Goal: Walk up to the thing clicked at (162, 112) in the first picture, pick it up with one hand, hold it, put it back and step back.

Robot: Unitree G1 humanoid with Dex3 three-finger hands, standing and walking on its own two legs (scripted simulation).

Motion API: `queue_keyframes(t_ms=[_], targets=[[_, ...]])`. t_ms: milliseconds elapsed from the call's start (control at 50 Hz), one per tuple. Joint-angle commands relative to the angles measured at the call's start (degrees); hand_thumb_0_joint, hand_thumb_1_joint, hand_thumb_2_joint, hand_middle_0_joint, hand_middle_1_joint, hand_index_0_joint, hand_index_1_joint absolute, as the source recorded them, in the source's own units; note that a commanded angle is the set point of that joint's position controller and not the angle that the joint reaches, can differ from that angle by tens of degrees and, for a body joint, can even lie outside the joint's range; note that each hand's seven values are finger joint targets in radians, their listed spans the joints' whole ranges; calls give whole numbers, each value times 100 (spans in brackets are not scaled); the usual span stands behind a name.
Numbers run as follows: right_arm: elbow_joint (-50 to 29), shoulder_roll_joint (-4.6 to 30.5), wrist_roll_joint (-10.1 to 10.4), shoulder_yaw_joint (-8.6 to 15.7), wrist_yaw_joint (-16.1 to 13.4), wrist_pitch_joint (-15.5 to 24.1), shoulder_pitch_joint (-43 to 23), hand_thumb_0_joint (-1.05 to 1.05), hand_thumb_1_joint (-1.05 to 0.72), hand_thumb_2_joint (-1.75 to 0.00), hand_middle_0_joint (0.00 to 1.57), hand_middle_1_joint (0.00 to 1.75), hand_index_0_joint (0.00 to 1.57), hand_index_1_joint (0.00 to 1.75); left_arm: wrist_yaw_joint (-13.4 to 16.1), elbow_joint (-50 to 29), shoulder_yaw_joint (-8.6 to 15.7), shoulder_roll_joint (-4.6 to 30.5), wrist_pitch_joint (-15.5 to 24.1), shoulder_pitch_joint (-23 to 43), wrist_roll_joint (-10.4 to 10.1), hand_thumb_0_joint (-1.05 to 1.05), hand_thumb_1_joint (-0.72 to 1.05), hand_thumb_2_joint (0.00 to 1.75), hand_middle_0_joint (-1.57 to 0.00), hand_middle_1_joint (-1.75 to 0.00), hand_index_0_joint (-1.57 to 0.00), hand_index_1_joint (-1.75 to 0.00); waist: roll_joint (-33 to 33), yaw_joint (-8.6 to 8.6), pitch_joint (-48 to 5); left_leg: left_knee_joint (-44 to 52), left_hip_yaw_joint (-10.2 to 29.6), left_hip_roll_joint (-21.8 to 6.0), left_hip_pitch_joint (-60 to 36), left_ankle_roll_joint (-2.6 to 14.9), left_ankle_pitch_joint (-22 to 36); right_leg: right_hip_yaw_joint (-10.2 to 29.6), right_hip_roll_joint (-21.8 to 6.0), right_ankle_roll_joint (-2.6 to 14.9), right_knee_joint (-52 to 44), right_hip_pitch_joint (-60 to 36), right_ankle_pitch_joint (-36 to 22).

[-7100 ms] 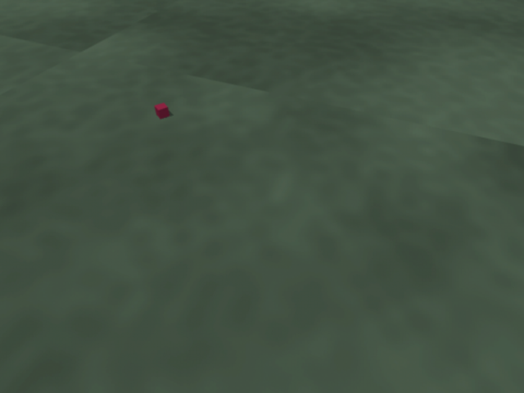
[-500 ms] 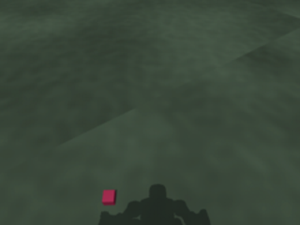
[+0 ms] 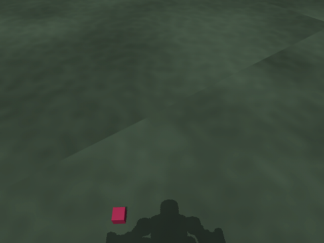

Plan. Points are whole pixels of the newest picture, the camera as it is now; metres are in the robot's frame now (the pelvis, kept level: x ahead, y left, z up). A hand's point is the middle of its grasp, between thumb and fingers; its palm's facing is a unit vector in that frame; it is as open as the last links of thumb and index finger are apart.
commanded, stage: walk up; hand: left
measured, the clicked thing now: (119, 215) +0.43 +0.24 -0.75
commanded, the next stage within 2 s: stand in 0.10 s
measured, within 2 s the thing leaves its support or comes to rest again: neither
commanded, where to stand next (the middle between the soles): +0.07 -0.02 m, yaw +2 degrees
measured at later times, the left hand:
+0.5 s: hand out of the picture +0.07 +0.25 -0.16, palm faces -0.02 -0.94 -0.34, open 7.3 cm
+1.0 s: hand out of the picture +0.08 +0.24 -0.15, palm faces -0.01 -0.94 -0.35, open 7.3 cm
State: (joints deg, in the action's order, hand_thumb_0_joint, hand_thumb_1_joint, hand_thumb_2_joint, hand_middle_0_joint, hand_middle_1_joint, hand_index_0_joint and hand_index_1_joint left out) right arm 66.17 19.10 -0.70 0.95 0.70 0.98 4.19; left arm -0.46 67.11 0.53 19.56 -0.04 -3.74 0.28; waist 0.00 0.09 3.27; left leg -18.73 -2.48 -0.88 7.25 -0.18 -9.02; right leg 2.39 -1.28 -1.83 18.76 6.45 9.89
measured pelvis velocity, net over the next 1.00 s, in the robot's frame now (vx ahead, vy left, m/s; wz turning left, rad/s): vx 0.01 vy -0.01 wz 0.02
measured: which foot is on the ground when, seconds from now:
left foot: down 0.00-1.00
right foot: down 0.00-1.00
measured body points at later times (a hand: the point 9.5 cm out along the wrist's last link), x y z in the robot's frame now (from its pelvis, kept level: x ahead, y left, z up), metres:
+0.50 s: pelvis +0.00 -0.01 +0.00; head +0.01 -0.01 +0.45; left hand +0.07 +0.29 -0.13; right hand +0.09 -0.31 -0.14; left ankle +0.02 +0.12 -0.75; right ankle +0.01 -0.14 -0.75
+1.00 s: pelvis +0.01 -0.01 +0.00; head +0.02 -0.02 +0.45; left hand +0.08 +0.29 -0.13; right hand +0.09 -0.31 -0.13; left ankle +0.02 +0.12 -0.75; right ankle +0.01 -0.14 -0.75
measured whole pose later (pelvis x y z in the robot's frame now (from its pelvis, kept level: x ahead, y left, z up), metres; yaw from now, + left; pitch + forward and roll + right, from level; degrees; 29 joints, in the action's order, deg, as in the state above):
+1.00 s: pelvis +0.01 -0.01 +0.00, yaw +1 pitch -3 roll +0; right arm 66.1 20.2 -0.9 0.7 0.8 0.6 5.6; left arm -0.2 64.4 -0.4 19.9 0.6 -6.1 0.4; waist -0.4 0.3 3.0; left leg -17.8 -1.1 -1.5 6.2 -1.2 -9.1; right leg 1.0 -0.6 -0.8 18.3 5.2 10.6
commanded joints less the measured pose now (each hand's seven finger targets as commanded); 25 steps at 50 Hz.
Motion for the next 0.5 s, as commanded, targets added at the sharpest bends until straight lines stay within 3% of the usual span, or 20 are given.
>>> queue_keyframes(t_ms=[0,100,220,320,380,420,480], targets=[[-358,1244,28,204,-93,101,-354,0,-90,-90,20,30,20,30,74,-356,202,1160,136,270,15,0,90,90,-20,-30,-20,-30,-5,16,-525,379,609,-701,-253,96,395,328,-532,202,-280,134,-629],[-348,1261,-20,208,-84,87,-350,0,-90,-90,20,30,20,30,82,-437,201,1198,166,183,29,0,90,90,-20,-30,-20,-30,-12,31,-378,426,655,-677,-168,62,237,347,-556,215,-327,210,-321],[-352,1268,-12,206,-79,98,-332,0,-90,-90,20,30,20,30,84,-507,195,1213,185,133,22,0,90,90,-20,-30,-20,-30,4,39,-442,390,662,-683,-256,62,400,365,-578,238,-334,197,-396],[-336,1258,13,185,-57,80,-296,0,-90,-90,20,30,20,30,81,-534,179,1206,186,56,28,0,90,90,-20,-30,-20,-30,58,58,-360,417,653,-645,-184,63,111,351,-581,232,-382,243,-215],[-335,1289,11,190,-56,81,-293,0,-90,-90,20,30,20,30,82,-566,171,1221,195,7,25,0,90,90,-20,-30,-20,-30,76,41,-442,350,658,-671,-331,83,296,368,-596,247,-364,265,-349],[-342,1317,7,190,-55,86,-296,0,-90,-90,20,30,20,30,94,-600,170,1216,211,-14,20,0,90,90,-20,-30,-20,-30,11,33,-634,260,644,-708,-446,99,756,347,-618,243,-303,120,-742],[-329,1301,1,180,-70,86,-247,0,-90,-90,20,30,20,30,101,-618,179,1262,197,43,12,0,90,90,-20,-30,-20,-30,-5,45,-598,293,633,-691,-330,82,727,344,-625,261,-274,22,-759]])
